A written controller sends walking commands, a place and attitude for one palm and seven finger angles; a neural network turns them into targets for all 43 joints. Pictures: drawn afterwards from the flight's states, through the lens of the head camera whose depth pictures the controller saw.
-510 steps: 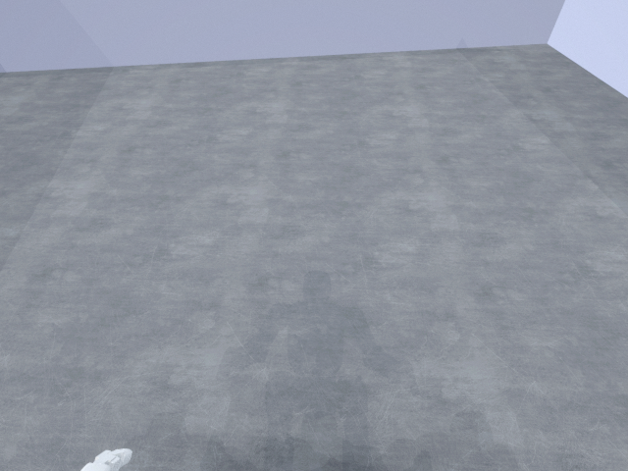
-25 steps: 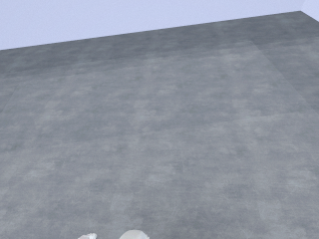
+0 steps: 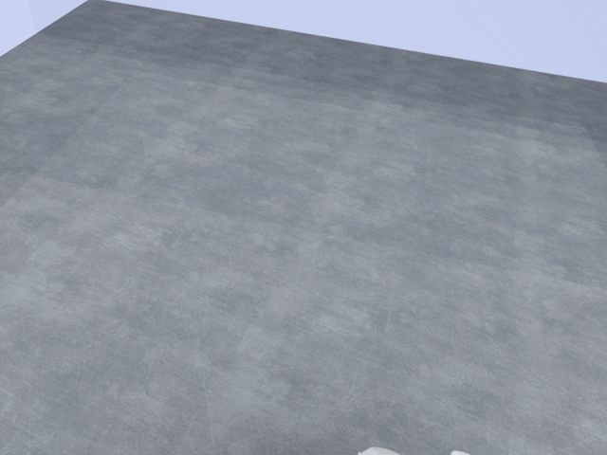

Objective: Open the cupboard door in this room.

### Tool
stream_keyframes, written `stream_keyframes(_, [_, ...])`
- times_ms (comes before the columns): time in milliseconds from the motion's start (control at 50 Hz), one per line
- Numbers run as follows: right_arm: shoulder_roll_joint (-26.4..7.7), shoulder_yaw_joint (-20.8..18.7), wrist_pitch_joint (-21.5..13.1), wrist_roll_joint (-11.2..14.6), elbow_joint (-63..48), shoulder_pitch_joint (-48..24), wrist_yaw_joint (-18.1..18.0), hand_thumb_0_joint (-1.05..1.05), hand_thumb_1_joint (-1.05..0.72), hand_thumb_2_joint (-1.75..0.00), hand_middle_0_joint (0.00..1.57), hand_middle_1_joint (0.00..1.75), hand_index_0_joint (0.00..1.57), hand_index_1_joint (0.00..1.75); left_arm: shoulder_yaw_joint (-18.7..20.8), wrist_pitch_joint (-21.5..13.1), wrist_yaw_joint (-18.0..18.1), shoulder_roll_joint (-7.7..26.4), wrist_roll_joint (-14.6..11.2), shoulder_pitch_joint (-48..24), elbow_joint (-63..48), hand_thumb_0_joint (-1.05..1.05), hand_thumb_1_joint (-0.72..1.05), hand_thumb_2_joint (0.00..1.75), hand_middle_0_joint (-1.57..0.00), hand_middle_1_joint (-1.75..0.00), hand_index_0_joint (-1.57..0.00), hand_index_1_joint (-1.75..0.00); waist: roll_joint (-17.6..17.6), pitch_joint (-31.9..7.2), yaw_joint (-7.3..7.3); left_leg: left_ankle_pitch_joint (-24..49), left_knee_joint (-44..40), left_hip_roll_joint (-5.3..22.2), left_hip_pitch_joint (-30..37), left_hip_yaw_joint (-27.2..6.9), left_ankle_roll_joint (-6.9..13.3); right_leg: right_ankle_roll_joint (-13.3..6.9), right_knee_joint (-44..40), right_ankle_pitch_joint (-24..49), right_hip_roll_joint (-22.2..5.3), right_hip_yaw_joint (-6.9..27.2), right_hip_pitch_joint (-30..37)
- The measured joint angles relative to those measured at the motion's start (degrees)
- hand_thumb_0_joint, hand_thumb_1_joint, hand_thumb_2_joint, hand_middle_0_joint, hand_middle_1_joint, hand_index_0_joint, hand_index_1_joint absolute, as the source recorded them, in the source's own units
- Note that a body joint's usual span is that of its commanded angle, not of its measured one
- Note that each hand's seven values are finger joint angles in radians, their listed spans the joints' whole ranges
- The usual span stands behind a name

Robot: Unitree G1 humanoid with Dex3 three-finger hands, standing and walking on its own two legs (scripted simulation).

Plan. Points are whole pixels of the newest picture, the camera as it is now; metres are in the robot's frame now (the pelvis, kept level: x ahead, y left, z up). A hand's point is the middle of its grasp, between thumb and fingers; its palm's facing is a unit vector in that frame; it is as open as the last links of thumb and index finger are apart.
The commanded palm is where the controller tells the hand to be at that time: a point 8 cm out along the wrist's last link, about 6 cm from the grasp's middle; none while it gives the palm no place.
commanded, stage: turn or walk to find it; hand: left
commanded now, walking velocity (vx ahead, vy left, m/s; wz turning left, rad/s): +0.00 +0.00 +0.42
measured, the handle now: out of the picture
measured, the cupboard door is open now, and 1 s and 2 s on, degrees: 0 0 0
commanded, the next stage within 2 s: none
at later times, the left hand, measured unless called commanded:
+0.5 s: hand out of the picture +0.05 +0.14 -0.14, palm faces +0.21 -0.93 -0.29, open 7.4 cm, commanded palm none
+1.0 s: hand out of the picture -0.15 +0.16 -0.19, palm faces +0.50 -0.83 -0.23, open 7.4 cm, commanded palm none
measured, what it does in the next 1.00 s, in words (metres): steps on the spot, turning left: right foot, then left foot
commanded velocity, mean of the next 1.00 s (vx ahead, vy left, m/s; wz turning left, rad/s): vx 0.00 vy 0.00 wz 0.42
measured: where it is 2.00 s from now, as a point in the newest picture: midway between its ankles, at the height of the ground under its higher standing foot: outside the picture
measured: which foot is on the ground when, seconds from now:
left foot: down 0.00-0.36, up 0.38-0.90, down 0.92-1.00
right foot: up 0.00-0.34, down 0.36-0.92, up 0.94-1.00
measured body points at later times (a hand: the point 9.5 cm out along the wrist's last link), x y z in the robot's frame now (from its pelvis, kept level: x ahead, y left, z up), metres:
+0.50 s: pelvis -0.02 -0.06 +0.00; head +0.01 -0.11 +0.45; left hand +0.04 +0.19 -0.11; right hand +0.04 -0.31 -0.17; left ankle -0.06 +0.08 -0.65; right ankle -0.02 -0.15 -0.74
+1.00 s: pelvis -0.05 -0.02 -0.01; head -0.04 +0.02 +0.44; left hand -0.18 +0.20 -0.18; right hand +0.18 -0.19 -0.13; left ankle -0.09 +0.05 -0.74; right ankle -0.03 -0.15 -0.70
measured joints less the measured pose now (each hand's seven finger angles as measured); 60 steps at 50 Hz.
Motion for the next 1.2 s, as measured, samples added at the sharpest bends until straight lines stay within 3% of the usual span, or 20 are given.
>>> stream_keyframes(80, [0.59,0.16,-0.1,0.12,0.13,1.01,0.03,0.0,-0.9,-0.9,0.2,0.3,0.2,0.3,-0.19,-0.55,-0.08,-0.36,-0.01,-1.7,-1.27,0.0,0.91,0.9,-0.2,-0.29,-0.2,-0.29,0.33,-0.44,-0.43,2.14,-2.98,-1.12,0.53,-1.12,0.35,0.87,-0.13,2.41,0.13,1.83,-0.44])
stream_keyframes(200, [0.92,-0.36,0.04,-0.25,0.57,3.66,0.08,0.0,-0.9,-0.89,0.2,0.3,0.2,0.3,-0.56,-0.56,0.22,-1.52,-0.28,-4.99,-2.93,0.0,0.91,0.9,-0.2,-0.29,-0.2,-0.29,1.41,-0.5,-2.58,3.23,-3.12,-2.27,-0.8,-3.52,-0.03,1.01,-7.94,-0.65,1.37,2.69,2.53])
stream_keyframes(280, [0.28,-0.95,0.66,-0.52,1.32,5.55,0.08,0.0,-0.9,-0.89,0.2,0.3,0.2,0.3,-1.04,-1.01,0.29,-2.77,-0.6,-7.4,-4.35,0.0,0.91,0.9,-0.2,-0.29,-0.2,-0.29,2.75,-0.23,-4.1,3.47,-1.81,-2.78,-2.71,-5.52,-1.06,0.24,-16.03,-1.53,2.95,2.66,5.69])
stream_keyframes(340, [-0.45,-1.55,1.19,-0.37,1.96,7.0,0.14,0.0,-0.9,-0.9,0.2,0.3,0.2,0.3,-1.52,-2.05,0.26,-3.65,-0.83,-8.19,-5.55,0.0,0.91,0.9,-0.2,-0.29,-0.2,-0.29,3.65,-0.51,-4.58,3.02,0.47,-3.39,-4.87,-6.89,-2.35,-0.44,-27.15,4.27,3.95,2.08,10.17])
stream_keyframes(380, [-1.35,-2.17,1.6,0.03,2.56,7.51,0.21,0.0,-0.9,-0.9,0.2,0.3,0.2,0.3,-1.86,-3.05,0.43,-4.72,-0.45,-8.23,-5.74,0.0,0.91,0.9,-0.2,-0.29,-0.2,-0.29,5.36,-0.24,-4.64,-1.07,5.21,-3.11,-6.95,-7.84,-3.32,-3.72,-30.11,6.25,4.73,0.62,11.67])
stream_keyframes(420, [-1.87,-2.73,2.42,-0.04,2.92,8.06,0.24,0.0,-0.9,-0.9,0.2,0.3,0.2,0.3,-2.4,-3.39,0.51,-5.46,-0.24,-7.32,-6.01,0.0,0.91,0.9,-0.2,-0.29,-0.2,-0.3,5.52,-0.48,-4.83,-8.9,16.03,-3.71,-10.55,-6.74,-3.94,-5.89,-29.66,5.35,3.92,-0.63,12.1])
stream_keyframes(500, [-3.02,-3.54,3.26,-0.38,3.48,8.38,0.81,0.0,-0.9,-0.9,0.2,0.3,0.2,0.3,-2.57,-3.19,0.64,-6.45,-0.29,-4.97,-5.39,0.0,0.91,0.9,-0.2,-0.29,-0.21,-0.3,5.32,-0.94,-4.7,-7.41,34.77,-2.07,-15.73,-4.67,-5.21,-6.66,-32.49,6.11,2.56,-2.7,14.51])
stream_keyframes(600, [-3.75,-3.72,3.39,-0.41,3.94,8.17,1.0,0.0,-0.91,-0.9,0.2,0.3,0.19,0.3,-2.61,-3.6,0.59,-6.92,-0.25,-2.6,-4.22,0.0,0.9,0.9,-0.2,-0.29,-0.21,-0.3,5.15,-0.71,-4.4,-3.74,39.6,1.23,-16.31,-4.74,-7.09,-6.92,-34.14,6.61,1.76,-6.0,16.06])
stream_keyframes(780, [-3.43,-2.62,3.57,0.0,3.78,3.22,0.77,0.0,-0.91,-0.9,0.19,0.3,0.19,0.3,-2.0,-3.65,0.59,-5.36,0.47,1.58,-2.21,0.0,0.91,0.9,-0.2,-0.3,-0.21,-0.3,3.28,0.72,-1.54,-8.62,27.4,3.0,-10.99,-1.47,-7.45,-6.17,-32.41,5.73,-0.16,-10.62,15.42])
stream_keyframes(860, [-2.72,-1.83,2.77,0.42,2.41,0.05,0.8,0.0,-0.91,-0.9,0.19,0.3,0.19,0.3,-1.44,-3.14,0.5,-3.74,0.74,2.84,-1.1,0.0,0.91,0.9,-0.2,-0.29,-0.21,-0.3,1.92,1.23,0.01,-9.5,17.34,2.55,-7.02,1.51,-6.32,-5.01,-29.81,4.71,-1.34,-12.43,14.22])
stream_keyframes(900, [-2.34,-1.45,2.01,0.47,1.43,-1.12,0.91,0.0,-0.91,-0.9,0.19,0.3,0.19,0.3,-1.1,-2.8,0.43,-2.72,0.61,3.4,-0.53,0.0,0.91,0.9,-0.2,-0.29,-0.21,-0.3,1.16,1.15,0.32,-5.48,9.97,2.2,-4.05,2.9,-5.64,-4.06,-27.5,3.65,-2.12,-13.46,13.35])
stream_keyframes(920, [-2.06,-1.32,1.44,0.43,1.01,-1.62,1.0,0.0,-0.91,-0.9,0.19,0.3,0.19,0.3,-0.9,-2.54,0.38,-2.09,0.38,3.63,-0.26,0.0,0.91,0.9,-0.2,-0.29,-0.21,-0.3,0.4,1.08,0.45,-3.72,6.81,1.7,-2.71,3.45,-3.87,-3.47,-25.51,2.75,-2.93,-13.63,12.55])
stream_keyframes(960, [-1.12,-0.94,0.54,0.27,0.24,-2.56,1.11,0.0,-0.91,-0.9,0.2,0.3,0.19,0.3,-0.54,-1.31,0.53,-0.93,0.01,3.28,0.31,0.0,0.91,0.9,-0.2,-0.29,-0.2,-0.3,-1.43,1.46,1.08,-4.25,7.45,0.48,-2.92,3.85,-0.72,-1.97,-17.95,-3.82,-3.06,-9.58,9.4])
stream_keyframes(1000, [-0.65,-0.47,0.06,0.12,-0.29,-2.67,0.79,0.0,-0.91,-0.9,0.2,0.3,0.19,0.3,-0.52,-0.05,0.74,-0.62,0.01,2.69,0.78,0.0,0.91,0.9,-0.2,-0.29,-0.2,-0.29,-1.27,1.17,1.05,-4.14,6.57,0.41,-2.35,3.34,0.58,-1.23,-9.63,-7.26,-1.41,-5.42,6.16])
stream_keyframes(1080, [-0.21,0.02,-0.06,0.06,-0.43,-1.83,0.02,0.0,-0.9,-0.9,0.2,0.3,0.2,0.3,-0.39,0.05,0.1,-0.74,0.05,0.4,0.32,0.01,0.91,0.9,-0.2,-0.29,-0.2,-0.29,0.0,0.55,0.34,-0.84,1.4,-0.08,-0.51,1.39,1.29,-0.13,-0.14,-2.17,-0.22,-0.72,1.51])
stream_keyframes(1200, [0.85,0.16,-0.31,0.29,0.22,1.06,0.04,0.0,-0.9,-0.9,0.2,0.3,0.2,0.3,-0.19,-0.8,-0.02,-0.64,0.1,-3.03,-1.89,0.0,0.91,0.9,-0.2,-0.29,-0.2,-0.29,0.13,-0.09,-0.62,2.84,-3.82,-1.7,0.66,-0.59,1.95,1.36,1.48,3.79,-0.39,2.86,-0.85])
